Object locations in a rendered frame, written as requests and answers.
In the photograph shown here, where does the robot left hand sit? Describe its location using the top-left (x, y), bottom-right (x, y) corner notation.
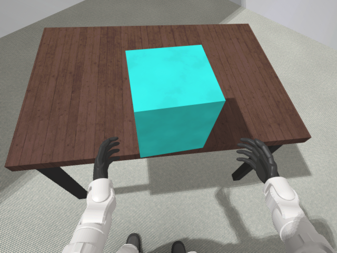
top-left (93, 137), bottom-right (120, 180)

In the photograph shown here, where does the robot right hand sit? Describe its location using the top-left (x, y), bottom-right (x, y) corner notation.
top-left (236, 138), bottom-right (279, 184)

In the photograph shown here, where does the carton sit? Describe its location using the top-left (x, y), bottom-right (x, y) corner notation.
top-left (125, 45), bottom-right (226, 158)

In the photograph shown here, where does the robot right forearm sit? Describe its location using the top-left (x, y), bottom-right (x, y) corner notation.
top-left (263, 177), bottom-right (336, 253)

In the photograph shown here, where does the table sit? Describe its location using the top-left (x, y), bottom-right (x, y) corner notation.
top-left (5, 24), bottom-right (311, 199)

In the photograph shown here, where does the robot left shin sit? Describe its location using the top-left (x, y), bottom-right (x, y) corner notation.
top-left (121, 244), bottom-right (138, 250)

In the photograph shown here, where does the robot right foot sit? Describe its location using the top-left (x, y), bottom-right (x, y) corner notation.
top-left (171, 241), bottom-right (186, 253)

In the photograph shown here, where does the robot left forearm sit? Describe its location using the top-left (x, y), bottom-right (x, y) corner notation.
top-left (62, 178), bottom-right (116, 253)

